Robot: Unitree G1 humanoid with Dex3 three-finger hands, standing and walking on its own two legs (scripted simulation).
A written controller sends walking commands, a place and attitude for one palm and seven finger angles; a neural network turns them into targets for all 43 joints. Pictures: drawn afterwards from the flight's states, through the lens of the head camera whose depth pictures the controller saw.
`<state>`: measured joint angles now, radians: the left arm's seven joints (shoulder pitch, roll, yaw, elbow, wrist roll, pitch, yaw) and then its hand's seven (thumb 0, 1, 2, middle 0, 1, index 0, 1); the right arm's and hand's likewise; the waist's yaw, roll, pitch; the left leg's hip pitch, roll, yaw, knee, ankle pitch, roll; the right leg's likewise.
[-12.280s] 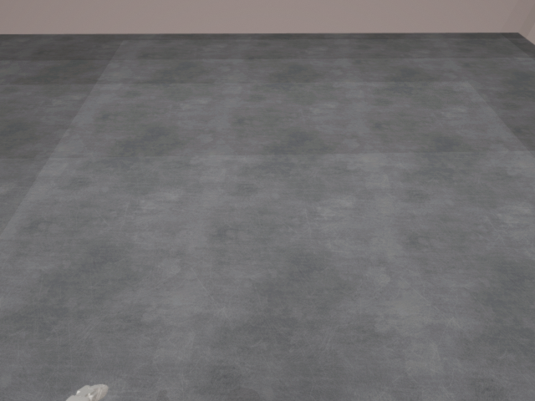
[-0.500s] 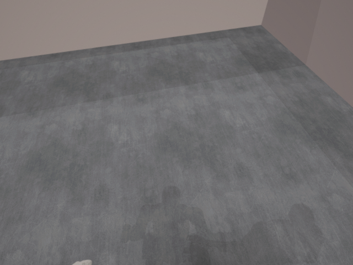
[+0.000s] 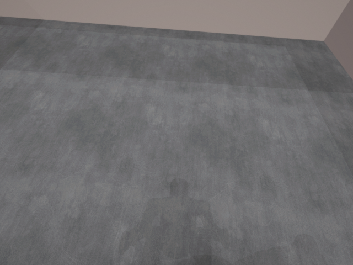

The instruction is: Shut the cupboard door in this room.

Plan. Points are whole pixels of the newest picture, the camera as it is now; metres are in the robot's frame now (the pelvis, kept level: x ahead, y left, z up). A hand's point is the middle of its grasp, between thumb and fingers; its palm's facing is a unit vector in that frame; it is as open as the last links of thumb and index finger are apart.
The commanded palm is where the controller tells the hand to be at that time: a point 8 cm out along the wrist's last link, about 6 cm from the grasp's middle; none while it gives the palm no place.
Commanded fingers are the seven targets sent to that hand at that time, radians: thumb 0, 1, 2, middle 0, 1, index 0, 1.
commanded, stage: turn or walk to find it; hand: left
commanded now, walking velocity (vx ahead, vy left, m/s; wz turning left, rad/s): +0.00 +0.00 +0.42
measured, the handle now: out of the picture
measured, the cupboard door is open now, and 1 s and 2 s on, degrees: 97 97 97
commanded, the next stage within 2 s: none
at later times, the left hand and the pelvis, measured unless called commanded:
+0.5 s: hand out of the picture +0.04 +0.17 -0.13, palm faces +0.21 -0.94 -0.28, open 7.4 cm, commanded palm none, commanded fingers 0.00 0.90 0.90 -0.20 -0.30 -0.20 -0.30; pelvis -0.02 -0.04 +0.01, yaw +12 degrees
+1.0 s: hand out of the picture -0.14 +0.19 -0.17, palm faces +0.46 -0.85 -0.24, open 7.4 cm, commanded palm none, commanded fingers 0.00 0.90 0.90 -0.20 -0.30 -0.20 -0.30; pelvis -0.07 -0.01 +0.01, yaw +25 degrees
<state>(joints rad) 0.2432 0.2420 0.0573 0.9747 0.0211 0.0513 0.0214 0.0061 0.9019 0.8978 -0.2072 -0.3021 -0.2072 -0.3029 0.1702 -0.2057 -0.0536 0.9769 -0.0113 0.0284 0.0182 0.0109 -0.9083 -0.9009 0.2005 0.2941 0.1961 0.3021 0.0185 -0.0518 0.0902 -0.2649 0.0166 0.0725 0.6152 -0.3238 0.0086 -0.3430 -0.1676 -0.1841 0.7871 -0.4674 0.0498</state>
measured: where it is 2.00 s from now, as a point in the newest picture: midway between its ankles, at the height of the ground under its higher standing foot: outside the picture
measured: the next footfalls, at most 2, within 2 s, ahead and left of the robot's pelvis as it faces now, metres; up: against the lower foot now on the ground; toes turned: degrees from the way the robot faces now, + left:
right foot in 0.40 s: +0.05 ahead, -0.13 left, +0.00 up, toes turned +5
left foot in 0.86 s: -0.07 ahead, +0.10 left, +0.00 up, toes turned +26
